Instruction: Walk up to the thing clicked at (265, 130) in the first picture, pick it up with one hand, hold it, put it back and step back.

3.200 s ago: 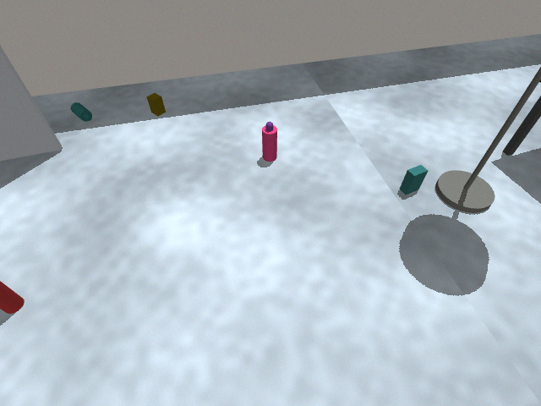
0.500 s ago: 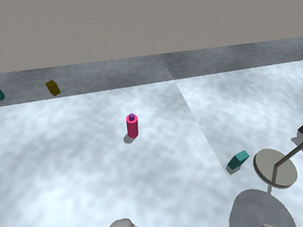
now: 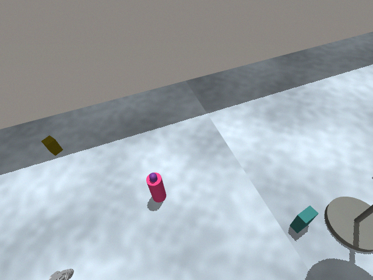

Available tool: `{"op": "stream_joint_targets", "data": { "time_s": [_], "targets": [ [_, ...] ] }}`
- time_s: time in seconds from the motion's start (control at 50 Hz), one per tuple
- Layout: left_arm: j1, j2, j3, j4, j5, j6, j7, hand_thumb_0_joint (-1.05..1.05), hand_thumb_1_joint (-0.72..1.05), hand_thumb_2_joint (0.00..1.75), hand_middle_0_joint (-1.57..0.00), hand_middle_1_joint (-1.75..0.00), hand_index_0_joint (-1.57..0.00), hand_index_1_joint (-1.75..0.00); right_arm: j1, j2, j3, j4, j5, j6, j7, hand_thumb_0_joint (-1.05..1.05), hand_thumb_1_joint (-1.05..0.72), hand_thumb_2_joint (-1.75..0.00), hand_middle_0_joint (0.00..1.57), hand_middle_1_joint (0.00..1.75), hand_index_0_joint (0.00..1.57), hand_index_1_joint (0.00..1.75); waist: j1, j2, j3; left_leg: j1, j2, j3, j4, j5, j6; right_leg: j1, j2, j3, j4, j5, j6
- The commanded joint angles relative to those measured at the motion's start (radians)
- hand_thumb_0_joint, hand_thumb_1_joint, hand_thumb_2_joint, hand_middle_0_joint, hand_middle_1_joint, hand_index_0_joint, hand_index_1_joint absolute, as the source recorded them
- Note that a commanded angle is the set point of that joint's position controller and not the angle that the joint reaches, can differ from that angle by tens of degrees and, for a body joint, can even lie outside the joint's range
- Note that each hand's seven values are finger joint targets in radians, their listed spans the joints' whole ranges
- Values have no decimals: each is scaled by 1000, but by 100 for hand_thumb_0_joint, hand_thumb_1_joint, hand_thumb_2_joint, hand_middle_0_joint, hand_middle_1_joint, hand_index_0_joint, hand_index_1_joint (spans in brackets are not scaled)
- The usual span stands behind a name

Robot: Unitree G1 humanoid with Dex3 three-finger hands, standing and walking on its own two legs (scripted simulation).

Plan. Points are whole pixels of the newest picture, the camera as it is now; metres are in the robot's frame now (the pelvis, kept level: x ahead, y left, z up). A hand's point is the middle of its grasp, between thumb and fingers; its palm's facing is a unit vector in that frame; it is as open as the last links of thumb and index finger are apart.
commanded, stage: walk up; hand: left
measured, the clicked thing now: (156, 186) +0.69 +0.26 -0.64
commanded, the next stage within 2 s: none
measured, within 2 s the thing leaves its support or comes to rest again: neither
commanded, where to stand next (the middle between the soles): +0.35 +0.05 m, yaw +1 degrees
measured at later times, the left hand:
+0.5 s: hand (70, 258) +0.20 +0.34 -0.15, palm faces -0.04 -0.94 -0.34, open 7.4 cm
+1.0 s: hand (96, 197) +0.36 +0.32 -0.13, palm faces -0.03 -0.92 -0.39, open 7.4 cm
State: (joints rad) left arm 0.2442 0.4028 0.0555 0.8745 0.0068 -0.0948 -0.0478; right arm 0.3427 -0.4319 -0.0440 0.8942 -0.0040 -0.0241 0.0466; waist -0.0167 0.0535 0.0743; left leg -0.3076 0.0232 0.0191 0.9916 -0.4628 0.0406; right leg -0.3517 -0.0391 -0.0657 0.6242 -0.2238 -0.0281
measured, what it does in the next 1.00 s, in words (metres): walks ahead: left foot, then right foot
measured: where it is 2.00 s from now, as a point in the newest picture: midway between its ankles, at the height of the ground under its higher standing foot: (191, 262)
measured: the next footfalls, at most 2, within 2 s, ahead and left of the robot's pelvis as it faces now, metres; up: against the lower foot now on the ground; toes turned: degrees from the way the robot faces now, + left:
left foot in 0.32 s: +0.23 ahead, +0.17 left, +0.00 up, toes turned +7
right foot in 0.74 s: +0.37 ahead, -0.07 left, +0.00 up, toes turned -1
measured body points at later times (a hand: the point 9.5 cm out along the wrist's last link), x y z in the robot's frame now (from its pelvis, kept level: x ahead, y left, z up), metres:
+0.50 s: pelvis +0.16 +0.06 +0.01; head +0.18 +0.09 +0.46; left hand +0.20 +0.39 -0.12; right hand +0.22 -0.27 -0.08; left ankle +0.19 +0.17 -0.72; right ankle +0.18 -0.09 -0.66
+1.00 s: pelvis +0.27 +0.05 +0.00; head +0.30 +0.04 +0.45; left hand +0.37 +0.36 -0.11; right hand +0.34 -0.27 -0.12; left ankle +0.33 +0.18 -0.71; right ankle +0.33 -0.07 -0.72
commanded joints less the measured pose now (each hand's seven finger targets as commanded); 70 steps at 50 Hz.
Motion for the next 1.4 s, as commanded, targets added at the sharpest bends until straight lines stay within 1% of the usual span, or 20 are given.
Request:
{"op": "stream_joint_targets", "data": {
  "time_s": [0.0,0.2,0.28,0.3,0.32,0.34,0.38,0.44,0.56,0.64,0.7,0.72,0.74,0.76,0.86,0.98,1.02,1.04,1.14,1.38],
  "targets": [
    [76,291,73,-55,-13,-14,28,0,90,90,-20,-30,-20,-30,24,-203,-59,-63,4,-38,-7,0,-90,-90,20,30,20,30,37,-195,-30,-281,64,-92,37,85,-9,235,-268,350,-375,-104,-181],
    [70,303,72,-90,1,-9,15,0,90,90,-20,-30,-20,-30,-104,-167,-78,-77,-18,-43,31,0,-90,-90,20,30,20,30,54,-191,2,-97,59,28,-341,232,-44,64,-218,156,-362,-246,-181],
    [18,257,48,-102,12,5,15,0,90,90,-20,-30,-20,-30,84,-203,-100,-16,-20,-61,13,0,-90,-90,20,30,20,30,-68,-53,-73,259,6,55,-429,179,-12,-105,-165,82,-71,-202,-115],
    [56,189,24,-107,9,8,14,0,90,90,-20,-30,-20,-30,160,-271,-119,-1,-24,-70,-1,0,-90,-90,20,30,20,30,-103,183,-92,374,119,-155,-583,-63,35,-233,-77,-8,263,-143,-70],
    [84,152,15,-107,-12,13,17,0,90,90,-20,-30,-20,-30,167,-350,-131,-35,-25,-79,-8,0,-90,-90,20,30,20,30,-91,296,-77,410,366,-644,-788,-183,133,-440,79,-4,471,-284,-19],
    [61,254,37,-81,0,20,35,0,90,90,-20,-30,-20,-30,124,-357,-132,-50,4,-74,-8,0,-90,-90,20,30,20,30,-78,159,-53,317,421,-684,-767,-115,201,-409,7,121,545,-305,-30],
    [104,254,34,-38,-14,23,35,0,90,90,-20,-30,-20,-30,28,-272,-98,-78,5,-76,-20,0,-90,-90,20,30,20,30,-9,50,-30,252,319,-405,-714,164,157,-337,-37,174,525,-178,-18],
    [136,239,40,-5,-10,31,19,0,90,90,-20,-30,-20,-30,-11,-248,-86,-86,1,-81,-24,0,-90,-90,20,30,20,30,12,114,-20,146,258,-202,-707,326,161,-220,-65,120,416,-112,5],
    [20,197,39,-52,3,35,-8,0,90,90,-20,-30,-20,-30,9,-256,-87,-108,-3,-78,-23,0,-90,-90,20,30,20,30,-18,92,5,139,246,-119,-714,326,194,-168,-72,50,164,-21,21],
    [16,154,34,-40,5,25,12,0,90,90,-20,-30,-20,-30,-18,-227,-67,-111,1,-55,-30,0,-90,-90,20,30,20,30,4,79,-37,100,223,-50,-545,691,157,11,-4,-7,22,42,10],
    [108,212,54,-9,10,10,32,0,90,90,-20,-30,-20,-30,-18,-155,-34,-117,17,-41,-37,0,-90,-90,20,30,20,30,68,-88,-125,6,119,21,-261,539,71,292,3,35,-151,145,-33],
    [171,294,84,-18,15,5,35,0,90,90,-20,-30,-20,-30,34,-111,-19,-138,18,-45,-35,0,-90,-90,20,30,20,30,81,-294,-211,-112,55,53,-36,238,37,410,-202,321,-206,46,-97],
    [148,346,88,-34,1,7,36,0,90,90,-20,-30,-20,-30,37,-141,-27,-127,14,-35,-38,0,-90,-90,20,30,20,30,79,-303,-162,-259,-45,41,79,-99,8,387,-382,618,-324,-45,-236],
    [116,345,85,-40,-7,14,36,0,90,90,-20,-30,-20,-30,-5,-207,-51,-102,-2,-23,-50,0,-90,-90,20,30,20,30,77,-207,-92,-272,14,-34,144,-167,6,285,-405,637,-313,-107,-289],
    [5,259,48,-61,4,26,44,0,90,90,-20,-30,-20,-30,40,-172,-45,-22,-2,-23,-38,0,-90,-90,20,30,20,30,25,-235,-65,-145,38,-7,-71,1,-19,108,-202,255,-257,74,-198],
    [-106,205,16,-55,-7,63,44,0,90,90,-20,-30,-20,-30,7,-141,-42,45,-9,-28,-54,0,-90,-90,20,30,20,30,-17,-170,-97,166,-3,33,-423,269,-24,-113,-170,169,-101,6,-118],
    [-86,123,-11,-41,-23,79,40,0,90,90,-20,-30,-20,-30,-86,-223,-48,20,-24,-42,-60,0,-90,-90,20,30,20,30,18,56,-66,82,220,-328,-654,119,39,-152,-44,109,8,-174,-13],
    [-58,182,7,2,-24,87,49,0,90,90,-20,-30,-20,-30,-171,-275,-48,7,-6,-39,-56,0,-90,-90,20,30,20,30,37,109,-36,-95,317,-412,-717,-25,130,-3,-1,65,101,-276,-5],
    [-69,200,6,98,-11,68,41,0,90,90,-20,-30,-20,-30,-237,-180,-7,55,-1,-28,-47,0,-90,-90,20,30,20,30,42,65,-68,-70,138,-164,-609,88,4,152,-49,134,-137,-40,-18],
    [-179,174,-19,206,-17,61,47,0,90,90,-20,-30,-20,-30,-313,-152,4,161,15,-18,-53,0,-90,-90,20,30,20,30,13,-60,-136,183,116,-81,-604,425,-10,181,-102,133,-280,195,1]
  ]
}}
